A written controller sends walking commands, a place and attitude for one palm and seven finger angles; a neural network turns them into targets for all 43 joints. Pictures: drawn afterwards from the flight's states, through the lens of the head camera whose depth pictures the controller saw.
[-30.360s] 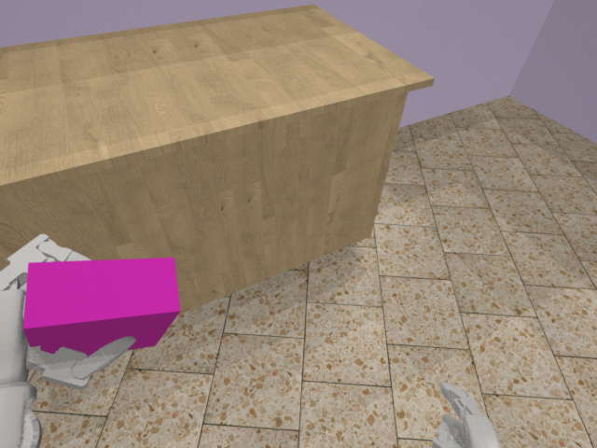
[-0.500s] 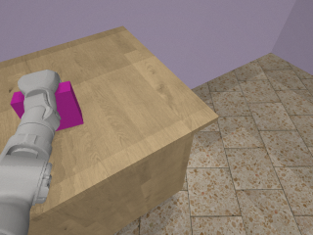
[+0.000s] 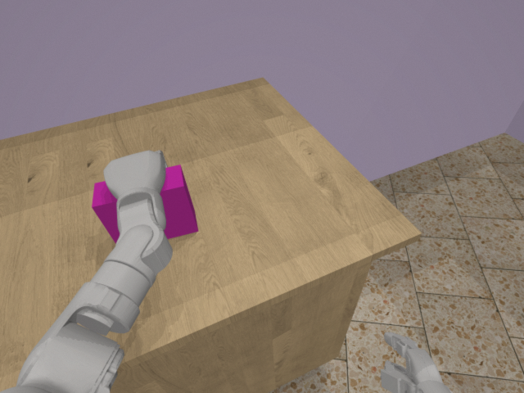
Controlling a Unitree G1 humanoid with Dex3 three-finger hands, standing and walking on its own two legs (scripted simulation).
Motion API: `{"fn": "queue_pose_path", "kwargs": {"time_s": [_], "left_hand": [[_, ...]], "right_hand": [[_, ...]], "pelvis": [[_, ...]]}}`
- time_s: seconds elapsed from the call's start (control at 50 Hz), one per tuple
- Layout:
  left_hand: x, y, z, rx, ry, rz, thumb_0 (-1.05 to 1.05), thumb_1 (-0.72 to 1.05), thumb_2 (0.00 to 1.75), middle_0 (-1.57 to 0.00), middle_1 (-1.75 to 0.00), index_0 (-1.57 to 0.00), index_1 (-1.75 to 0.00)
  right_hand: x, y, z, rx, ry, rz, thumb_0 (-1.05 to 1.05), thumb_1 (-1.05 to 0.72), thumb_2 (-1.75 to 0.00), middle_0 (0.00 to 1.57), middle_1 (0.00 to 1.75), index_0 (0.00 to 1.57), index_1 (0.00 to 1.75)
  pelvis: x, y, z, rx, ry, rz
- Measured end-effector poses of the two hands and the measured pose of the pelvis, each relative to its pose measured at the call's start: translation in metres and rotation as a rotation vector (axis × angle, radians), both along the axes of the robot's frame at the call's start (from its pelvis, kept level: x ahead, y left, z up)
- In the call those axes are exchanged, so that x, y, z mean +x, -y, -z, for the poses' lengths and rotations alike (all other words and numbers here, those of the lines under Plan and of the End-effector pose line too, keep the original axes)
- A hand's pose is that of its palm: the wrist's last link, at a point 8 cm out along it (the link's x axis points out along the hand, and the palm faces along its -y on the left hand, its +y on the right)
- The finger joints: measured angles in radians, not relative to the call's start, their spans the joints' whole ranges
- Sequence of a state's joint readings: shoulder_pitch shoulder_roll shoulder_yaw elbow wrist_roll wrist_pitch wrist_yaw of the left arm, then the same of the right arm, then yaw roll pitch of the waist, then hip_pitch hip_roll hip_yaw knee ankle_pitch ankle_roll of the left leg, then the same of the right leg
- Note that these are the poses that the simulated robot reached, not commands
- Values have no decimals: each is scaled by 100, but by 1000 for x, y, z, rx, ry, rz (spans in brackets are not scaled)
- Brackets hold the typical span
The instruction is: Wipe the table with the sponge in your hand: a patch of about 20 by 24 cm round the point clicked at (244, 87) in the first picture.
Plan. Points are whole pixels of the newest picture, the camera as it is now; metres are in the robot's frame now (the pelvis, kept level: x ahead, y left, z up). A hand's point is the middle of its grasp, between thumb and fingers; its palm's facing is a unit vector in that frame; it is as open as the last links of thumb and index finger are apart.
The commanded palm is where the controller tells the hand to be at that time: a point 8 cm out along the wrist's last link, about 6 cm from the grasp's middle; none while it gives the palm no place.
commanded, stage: wipe back along the third lane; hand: left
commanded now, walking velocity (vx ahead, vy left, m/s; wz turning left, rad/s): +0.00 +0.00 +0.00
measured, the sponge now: (153, 216) +0.38 +0.24 +0.07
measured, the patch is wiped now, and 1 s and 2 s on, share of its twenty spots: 0.95 0.95 0.95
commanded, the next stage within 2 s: slide back across to the middle lane in 1.00 s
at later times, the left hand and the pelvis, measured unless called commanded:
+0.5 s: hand (157, 221) +0.33 +0.20 +0.11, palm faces +0.10 -0.06 -0.99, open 9.9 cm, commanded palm +0.28 +0.18 +0.15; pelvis +0.00 -0.02 +0.00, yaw +0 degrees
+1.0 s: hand (167, 247) +0.29 +0.17 +0.11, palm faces +0.11 -0.06 -0.99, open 9.9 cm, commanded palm +0.24 +0.16 +0.14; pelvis -0.02 -0.05 +0.00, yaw -1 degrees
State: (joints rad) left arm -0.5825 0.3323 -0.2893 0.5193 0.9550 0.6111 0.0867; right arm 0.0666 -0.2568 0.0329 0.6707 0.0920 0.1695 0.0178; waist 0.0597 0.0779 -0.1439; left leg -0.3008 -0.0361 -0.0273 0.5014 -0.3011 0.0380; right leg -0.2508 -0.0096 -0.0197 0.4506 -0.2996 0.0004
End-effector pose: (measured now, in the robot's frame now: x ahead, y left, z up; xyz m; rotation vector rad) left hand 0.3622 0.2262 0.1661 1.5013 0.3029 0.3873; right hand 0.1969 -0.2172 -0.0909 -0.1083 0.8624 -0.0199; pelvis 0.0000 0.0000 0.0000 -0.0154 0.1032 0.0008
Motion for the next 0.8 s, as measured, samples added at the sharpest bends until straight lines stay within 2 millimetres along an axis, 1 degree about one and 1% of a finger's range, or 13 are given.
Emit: {"fn": "queue_pose_path", "kwargs": {"time_s": [0.1, 0.16, 0.22, 0.34, 0.54, 0.66, 0.8], "left_hand": [[-10, 7, 0, -2, 6, 3, 0, -49, 107, -69, -138, -74, -137], [-14, 10, 0, -4, 6, 0, 0, -49, 107, -69, -138, -74, -137], [-17, 12, 0, -6, 6, -1, 1, -49, 107, -68, -138, -74, -137], [-32, 21, 0, -8, 26, 25, 1, -48, 106, -68, -138, -74, -137], [-59, 35, -1, -27, 38, 21, 2, -48, 106, -68, -139, -74, -137], [-73, 43, -1, -36, 41, 23, 2, -48, 106, -67, -139, -74, -138], [-86, 52, -1, -32, 38, 23, 2, -47, 106, -67, -139, -74, -138]], "right_hand": [[27, -13, -10, 17, 56, -57, 0, -91, -90, 20, 30, 19, 30], [36, -17, -13, 23, 71, -80, 0, -91, -90, 20, 30, 20, 30], [39, -18, -13, 30, 76, -93, 0, -91, -90, 20, 30, 20, 30], [33, -11, -9, 47, 68, -92, 1, -91, -90, 20, 30, 20, 30], [13, 14, -3, 40, 54, -61, 1, -91, -90, 20, 30, 19, 30], [5, 27, -6, 38, 81, -41, 1, -91, -90, 20, 30, 19, 30], [2, 37, -12, 36, 119, -32, 1, -91, -90, 20, 30, 19, 30]], "pelvis": [[3, 1, 1, 0, 11, -10], [4, 3, 2, 2, 16, -14], [5, 6, 2, 2, 20, -15], [5, 12, 3, 4, 30, -9], [-5, 24, 3, 13, 61, 2], [-12, 32, 3, 18, 77, 10], [-20, 41, 3, 23, 94, 12]]}}
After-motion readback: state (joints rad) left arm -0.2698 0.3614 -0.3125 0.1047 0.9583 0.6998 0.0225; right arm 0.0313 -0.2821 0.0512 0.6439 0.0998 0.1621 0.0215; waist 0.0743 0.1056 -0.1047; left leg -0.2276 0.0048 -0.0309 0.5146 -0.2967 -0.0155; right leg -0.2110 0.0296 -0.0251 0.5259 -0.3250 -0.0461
